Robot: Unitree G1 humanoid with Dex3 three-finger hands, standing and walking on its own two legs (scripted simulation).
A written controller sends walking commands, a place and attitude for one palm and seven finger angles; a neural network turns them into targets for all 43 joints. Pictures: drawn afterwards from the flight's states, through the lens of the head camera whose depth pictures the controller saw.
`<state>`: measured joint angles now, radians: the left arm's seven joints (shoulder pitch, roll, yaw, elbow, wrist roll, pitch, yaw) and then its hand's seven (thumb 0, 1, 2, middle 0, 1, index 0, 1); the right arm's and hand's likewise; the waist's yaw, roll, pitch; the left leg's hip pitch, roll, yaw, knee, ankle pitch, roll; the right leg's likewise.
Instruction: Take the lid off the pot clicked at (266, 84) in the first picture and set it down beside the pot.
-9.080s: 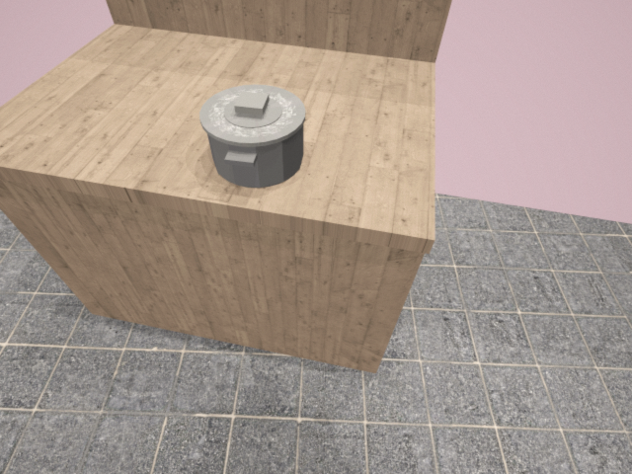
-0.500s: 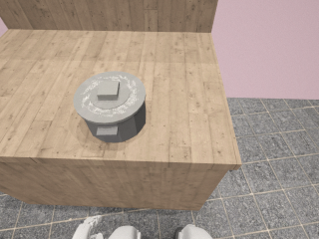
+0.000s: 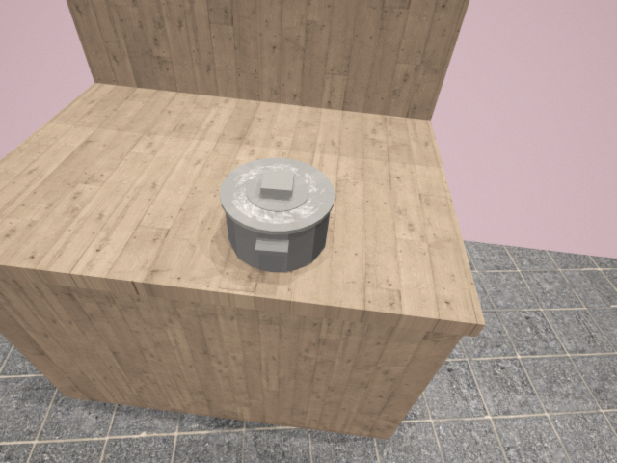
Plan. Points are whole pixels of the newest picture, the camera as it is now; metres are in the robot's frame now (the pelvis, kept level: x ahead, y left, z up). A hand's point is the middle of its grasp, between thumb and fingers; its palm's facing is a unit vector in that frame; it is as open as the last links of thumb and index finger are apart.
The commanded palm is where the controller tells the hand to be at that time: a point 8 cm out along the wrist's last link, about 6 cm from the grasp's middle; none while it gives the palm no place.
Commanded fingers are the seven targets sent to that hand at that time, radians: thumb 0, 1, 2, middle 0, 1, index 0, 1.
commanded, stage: come to a stop and stand still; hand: left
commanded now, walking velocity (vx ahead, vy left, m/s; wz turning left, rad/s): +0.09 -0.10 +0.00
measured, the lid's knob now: (278, 182) +0.54 +0.09 +0.08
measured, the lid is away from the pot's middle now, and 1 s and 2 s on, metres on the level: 0.00 0.00 0.00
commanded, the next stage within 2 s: look again from close up in 0.92 s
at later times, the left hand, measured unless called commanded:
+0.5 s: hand out of the picture -0.01 +0.12 -0.18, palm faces +0.01 -0.99 -0.15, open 7.3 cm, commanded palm none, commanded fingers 0.00 0.90 0.90 -0.20 -0.30 -0.20 -0.30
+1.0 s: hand out of the picture -0.02 +0.10 -0.18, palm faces +0.04 -0.99 -0.17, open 7.4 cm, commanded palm none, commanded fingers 0.00 0.90 0.90 -0.20 -0.30 -0.20 -0.30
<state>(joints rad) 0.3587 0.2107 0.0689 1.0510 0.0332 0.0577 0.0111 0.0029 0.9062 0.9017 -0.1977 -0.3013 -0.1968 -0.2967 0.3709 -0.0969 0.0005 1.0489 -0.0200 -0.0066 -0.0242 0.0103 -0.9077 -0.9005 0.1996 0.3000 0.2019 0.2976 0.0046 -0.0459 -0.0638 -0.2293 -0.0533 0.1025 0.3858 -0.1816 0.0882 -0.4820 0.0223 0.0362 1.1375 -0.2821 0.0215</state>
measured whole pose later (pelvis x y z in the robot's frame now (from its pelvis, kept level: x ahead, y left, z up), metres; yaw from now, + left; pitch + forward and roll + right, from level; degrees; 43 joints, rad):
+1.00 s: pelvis +0.01 -0.05 +0.00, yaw +0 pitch +0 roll +1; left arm 0.34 0.12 -0.01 1.16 0.01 -0.03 0.04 0.00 0.90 0.90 -0.20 -0.30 -0.20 -0.30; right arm 0.27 -0.15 0.00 1.17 -0.01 -0.01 -0.03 0.01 -0.92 -0.90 0.20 0.30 0.20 0.30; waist 0.01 -0.01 -0.01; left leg -0.18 0.01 0.07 0.39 -0.20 0.00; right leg -0.05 0.03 -0.03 0.36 -0.30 -0.05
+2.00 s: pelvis +0.00 -0.02 +0.00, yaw -1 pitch -1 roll +0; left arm 0.26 0.16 -0.02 1.05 0.01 0.00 0.05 0.00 0.90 0.90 -0.20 -0.30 -0.20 -0.30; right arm 0.20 -0.18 0.00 1.08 -0.01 0.00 -0.02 0.01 -0.91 -0.90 0.20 0.30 0.20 0.30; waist 0.01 0.01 0.08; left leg -0.22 -0.03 0.10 0.46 -0.23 0.05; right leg -0.11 -0.01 -0.02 0.46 -0.34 0.00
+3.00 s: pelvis -0.01 +0.01 -0.01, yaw -1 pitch +0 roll +0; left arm 0.33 0.14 -0.01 1.09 0.03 0.00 0.03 0.00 0.90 0.90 -0.20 -0.30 -0.20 -0.30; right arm 0.30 -0.13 -0.01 1.11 -0.01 0.00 -0.01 0.01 -0.91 -0.90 0.20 0.30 0.20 0.30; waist 0.00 -0.01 0.06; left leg -0.24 -0.06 0.12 0.45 -0.21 0.10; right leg -0.15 -0.05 0.00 0.48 -0.34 0.01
